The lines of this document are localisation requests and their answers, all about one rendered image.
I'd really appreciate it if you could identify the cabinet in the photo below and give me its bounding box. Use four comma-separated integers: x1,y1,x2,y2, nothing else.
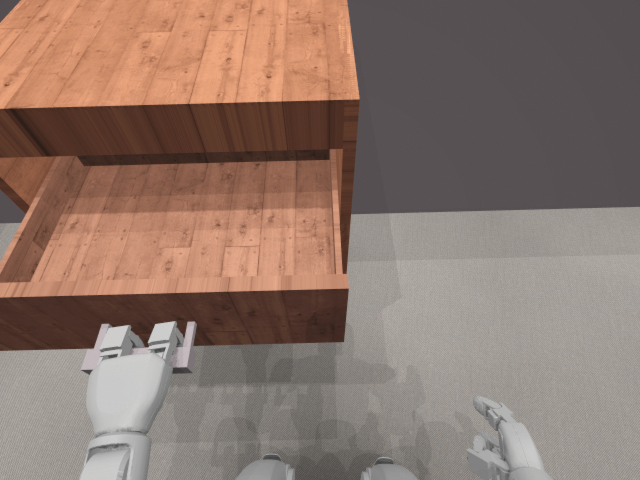
0,0,360,274

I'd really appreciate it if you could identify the robot left forearm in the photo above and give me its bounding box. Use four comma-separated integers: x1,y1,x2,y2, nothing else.
79,431,152,480

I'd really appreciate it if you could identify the robot left thigh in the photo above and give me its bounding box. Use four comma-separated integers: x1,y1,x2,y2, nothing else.
235,459,295,480

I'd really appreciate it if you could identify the left robot hand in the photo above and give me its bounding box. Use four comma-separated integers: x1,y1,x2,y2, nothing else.
86,321,184,438

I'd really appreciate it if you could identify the handle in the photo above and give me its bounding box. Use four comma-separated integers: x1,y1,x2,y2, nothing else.
81,322,197,375

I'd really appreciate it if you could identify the drawer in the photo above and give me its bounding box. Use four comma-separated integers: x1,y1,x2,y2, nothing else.
0,149,349,351

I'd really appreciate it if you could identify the right robot shin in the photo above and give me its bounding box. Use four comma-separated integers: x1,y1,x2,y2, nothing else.
373,457,394,466

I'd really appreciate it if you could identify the right robot hand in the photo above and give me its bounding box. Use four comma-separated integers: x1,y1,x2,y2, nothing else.
467,396,545,480

